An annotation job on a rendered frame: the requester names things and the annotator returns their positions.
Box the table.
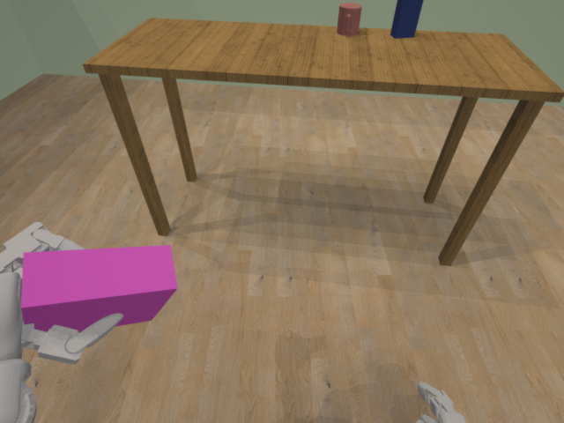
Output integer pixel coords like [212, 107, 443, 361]
[83, 18, 564, 266]

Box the robot right hand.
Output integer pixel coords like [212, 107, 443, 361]
[417, 382, 467, 423]

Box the robot left hand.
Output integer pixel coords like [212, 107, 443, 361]
[0, 222, 124, 365]

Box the robot left forearm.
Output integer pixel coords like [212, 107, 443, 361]
[0, 359, 36, 423]

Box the sponge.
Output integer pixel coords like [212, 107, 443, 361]
[21, 245, 177, 333]

